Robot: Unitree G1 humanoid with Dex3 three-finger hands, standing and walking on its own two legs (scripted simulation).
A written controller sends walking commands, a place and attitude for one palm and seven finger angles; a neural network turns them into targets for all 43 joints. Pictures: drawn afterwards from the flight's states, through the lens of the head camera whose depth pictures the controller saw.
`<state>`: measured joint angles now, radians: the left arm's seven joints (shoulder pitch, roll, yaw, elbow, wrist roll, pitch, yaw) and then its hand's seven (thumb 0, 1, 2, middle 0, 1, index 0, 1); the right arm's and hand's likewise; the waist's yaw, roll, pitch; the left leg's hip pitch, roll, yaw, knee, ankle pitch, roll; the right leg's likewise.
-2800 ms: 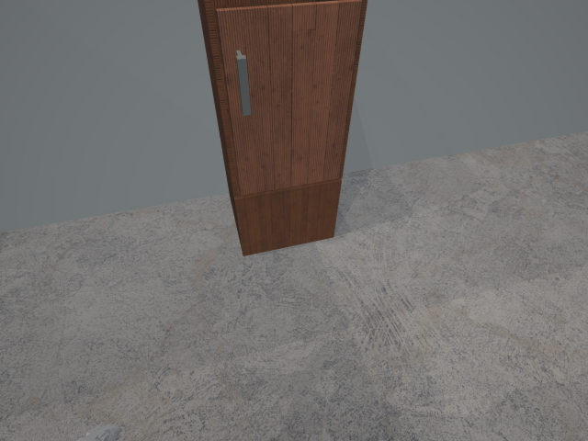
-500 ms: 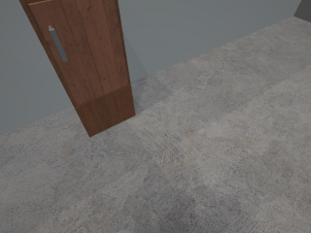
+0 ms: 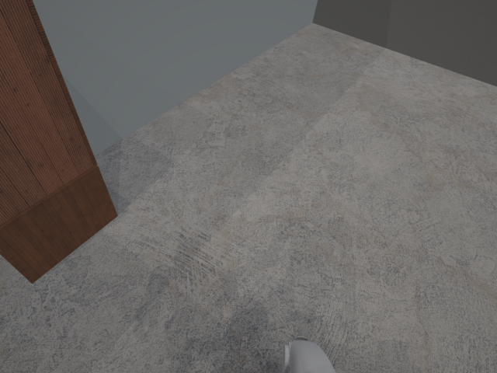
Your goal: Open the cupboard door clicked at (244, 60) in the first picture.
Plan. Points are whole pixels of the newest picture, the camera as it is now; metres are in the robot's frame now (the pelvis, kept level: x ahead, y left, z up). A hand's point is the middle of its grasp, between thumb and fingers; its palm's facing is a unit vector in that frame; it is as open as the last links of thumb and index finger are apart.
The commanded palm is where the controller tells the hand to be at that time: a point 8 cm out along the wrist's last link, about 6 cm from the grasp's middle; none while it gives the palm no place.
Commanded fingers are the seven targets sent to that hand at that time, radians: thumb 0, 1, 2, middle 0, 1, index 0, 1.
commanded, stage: walk to a spot facing it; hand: left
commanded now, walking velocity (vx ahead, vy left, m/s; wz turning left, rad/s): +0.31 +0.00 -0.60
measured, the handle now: out of the picture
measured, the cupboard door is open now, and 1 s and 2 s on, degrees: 0 0 0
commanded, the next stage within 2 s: turn to face it in 0.40 s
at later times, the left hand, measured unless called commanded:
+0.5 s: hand (190, 286) +0.32 +0.13 -0.16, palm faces -0.21 -0.95 -0.23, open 7.3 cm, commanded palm none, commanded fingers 0.00 0.90 0.90 -0.20 -0.30 -0.20 -0.30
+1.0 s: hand (187, 253) +0.40 +0.15 -0.18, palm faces -0.04 -0.98 -0.18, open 7.4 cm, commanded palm none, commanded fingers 0.00 0.90 0.90 -0.20 -0.30 -0.20 -0.30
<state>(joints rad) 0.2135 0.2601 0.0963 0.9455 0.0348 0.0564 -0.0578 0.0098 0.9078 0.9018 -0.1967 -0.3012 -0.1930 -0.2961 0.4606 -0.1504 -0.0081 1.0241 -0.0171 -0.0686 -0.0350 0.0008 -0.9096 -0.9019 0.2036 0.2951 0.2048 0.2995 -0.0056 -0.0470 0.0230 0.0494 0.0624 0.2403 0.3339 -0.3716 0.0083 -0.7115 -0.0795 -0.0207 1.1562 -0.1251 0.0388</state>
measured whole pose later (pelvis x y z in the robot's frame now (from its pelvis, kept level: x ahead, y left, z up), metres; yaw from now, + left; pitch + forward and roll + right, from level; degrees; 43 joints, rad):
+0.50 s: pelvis +0.21 -0.05 +0.00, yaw -14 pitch +0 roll -1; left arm 0.23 0.21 0.06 0.99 0.02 -0.05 -0.01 0.00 0.92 0.90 -0.20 -0.30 -0.20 -0.30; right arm 0.19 -0.17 -0.05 0.93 -0.03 -0.03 0.00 0.00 -0.91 -0.90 0.20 0.29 0.20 0.30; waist -0.02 0.02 0.03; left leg -0.62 0.18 0.05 1.02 -0.22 -0.06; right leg -0.21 0.07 -0.05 0.45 -0.25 -0.08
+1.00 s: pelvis +0.32 -0.03 +0.00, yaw -6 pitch +0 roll -2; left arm 0.20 0.18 0.07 0.98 0.02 0.04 0.02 0.01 0.90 0.90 -0.20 -0.30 -0.20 -0.30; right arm 0.23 -0.18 -0.06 1.00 -0.02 0.02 0.00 -0.01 -0.93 -0.90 0.21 0.30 0.21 0.30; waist -0.01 -0.02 0.05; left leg -0.32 -0.02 0.02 0.46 -0.15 0.07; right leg -0.45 -0.07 -0.01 0.96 -0.39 0.07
